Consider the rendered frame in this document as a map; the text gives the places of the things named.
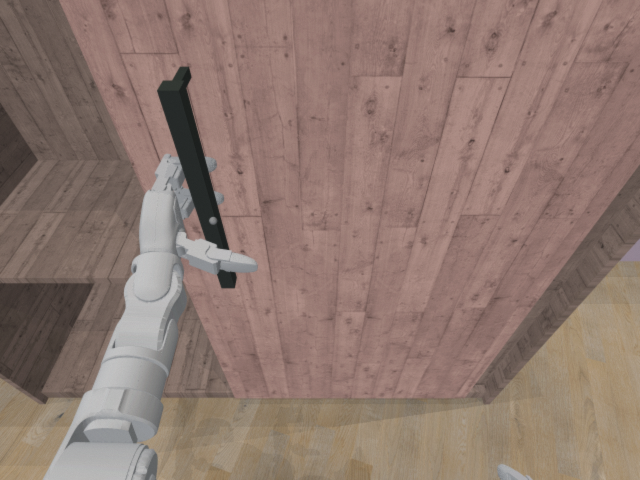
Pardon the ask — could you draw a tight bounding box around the robot left hand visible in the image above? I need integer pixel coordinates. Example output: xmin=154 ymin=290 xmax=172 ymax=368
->
xmin=139 ymin=154 xmax=258 ymax=275

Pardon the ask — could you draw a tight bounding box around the robot left forearm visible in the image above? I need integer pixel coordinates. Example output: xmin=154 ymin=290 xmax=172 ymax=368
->
xmin=43 ymin=251 xmax=187 ymax=480

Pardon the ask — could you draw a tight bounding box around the handle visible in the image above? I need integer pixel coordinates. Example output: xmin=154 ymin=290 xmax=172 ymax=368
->
xmin=157 ymin=67 xmax=237 ymax=288

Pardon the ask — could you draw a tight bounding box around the left robot upper arm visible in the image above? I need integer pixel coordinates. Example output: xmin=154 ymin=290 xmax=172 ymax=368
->
xmin=48 ymin=442 xmax=158 ymax=480

